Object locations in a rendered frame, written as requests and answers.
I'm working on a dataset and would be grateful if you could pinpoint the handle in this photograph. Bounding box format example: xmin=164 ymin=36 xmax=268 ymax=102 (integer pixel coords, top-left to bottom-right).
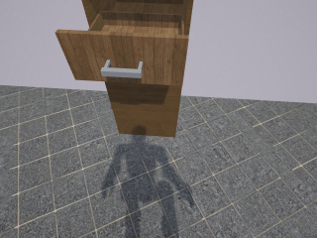
xmin=100 ymin=59 xmax=143 ymax=78

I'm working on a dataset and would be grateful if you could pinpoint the cabinet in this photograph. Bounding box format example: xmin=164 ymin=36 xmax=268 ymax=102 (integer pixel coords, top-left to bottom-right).
xmin=81 ymin=0 xmax=194 ymax=138

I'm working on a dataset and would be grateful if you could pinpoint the drawer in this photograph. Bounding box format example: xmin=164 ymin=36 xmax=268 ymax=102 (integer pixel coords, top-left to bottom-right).
xmin=55 ymin=11 xmax=189 ymax=86

